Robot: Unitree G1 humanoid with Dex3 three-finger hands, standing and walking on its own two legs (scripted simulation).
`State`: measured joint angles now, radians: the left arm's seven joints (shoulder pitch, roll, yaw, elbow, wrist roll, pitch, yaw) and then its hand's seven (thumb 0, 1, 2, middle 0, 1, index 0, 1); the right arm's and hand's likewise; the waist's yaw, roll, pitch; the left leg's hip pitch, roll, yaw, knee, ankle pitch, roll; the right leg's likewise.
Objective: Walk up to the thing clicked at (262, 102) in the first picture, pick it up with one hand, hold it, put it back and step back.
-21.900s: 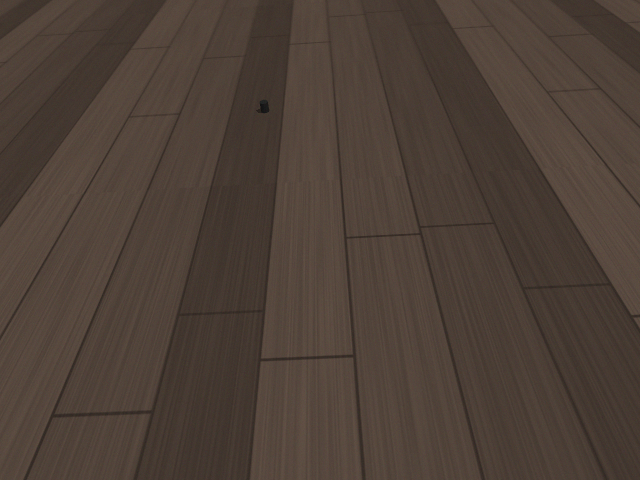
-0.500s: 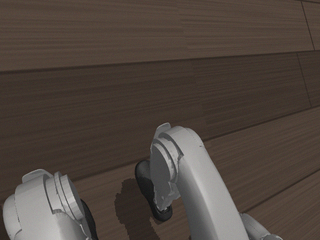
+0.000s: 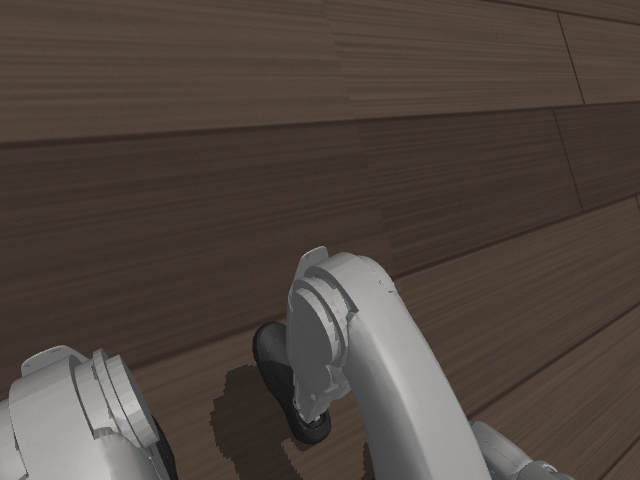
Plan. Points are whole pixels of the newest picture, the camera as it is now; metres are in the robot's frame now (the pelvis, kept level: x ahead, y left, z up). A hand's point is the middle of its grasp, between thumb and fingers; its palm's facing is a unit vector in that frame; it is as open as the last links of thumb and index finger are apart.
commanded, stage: close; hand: left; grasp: from above
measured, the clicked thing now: out of the picture +0.45 +0.34 -0.27
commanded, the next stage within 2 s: settle in 1.54 s
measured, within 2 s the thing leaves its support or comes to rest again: leaves its support in 1.90 s
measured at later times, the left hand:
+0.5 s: hand out of the picture +0.44 +0.33 -0.25, palm faces -0.44 -0.18 -0.88, open 11.7 cm
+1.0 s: hand out of the picture +0.44 +0.33 -0.25, palm faces -0.44 -0.17 -0.88, open 9.2 cm
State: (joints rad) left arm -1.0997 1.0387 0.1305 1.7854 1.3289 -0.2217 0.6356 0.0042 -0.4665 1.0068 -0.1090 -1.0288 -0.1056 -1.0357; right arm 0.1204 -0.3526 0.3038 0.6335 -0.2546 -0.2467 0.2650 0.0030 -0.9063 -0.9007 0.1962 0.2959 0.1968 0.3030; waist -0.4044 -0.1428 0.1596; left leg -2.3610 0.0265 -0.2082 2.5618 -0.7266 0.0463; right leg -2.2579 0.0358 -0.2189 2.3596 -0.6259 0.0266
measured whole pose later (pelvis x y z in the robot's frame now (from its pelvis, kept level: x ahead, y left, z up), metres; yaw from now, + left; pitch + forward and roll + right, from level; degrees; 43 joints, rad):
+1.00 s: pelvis +0.00 +0.00 +0.00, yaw -1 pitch +27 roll -15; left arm -1.09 1.06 0.10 1.77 1.29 -0.24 0.63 0.01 0.15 0.59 -0.53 -0.83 -0.58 -0.78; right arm 0.10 -0.37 0.33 0.62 -0.25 -0.26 0.27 0.00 -0.90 -0.90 0.20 0.30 0.20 0.30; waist -0.39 -0.16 0.19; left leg -2.34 0.03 -0.23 2.56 -0.73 0.04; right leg -2.24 0.05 -0.23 2.34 -0.62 0.03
